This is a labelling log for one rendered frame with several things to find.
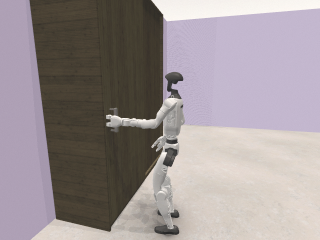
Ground left robot hand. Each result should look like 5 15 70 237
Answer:
106 115 122 128

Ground wardrobe door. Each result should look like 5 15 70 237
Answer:
142 0 160 172
97 0 146 224

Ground right robot hand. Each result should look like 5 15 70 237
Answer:
151 136 167 152

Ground robot right shin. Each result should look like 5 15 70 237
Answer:
162 182 174 213

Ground left robot forearm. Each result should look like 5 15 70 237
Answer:
121 118 156 129

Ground robot torso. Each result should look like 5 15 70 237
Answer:
163 95 183 157

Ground right robot upper arm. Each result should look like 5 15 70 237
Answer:
181 110 185 126

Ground left robot upper arm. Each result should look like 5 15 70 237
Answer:
151 98 177 129

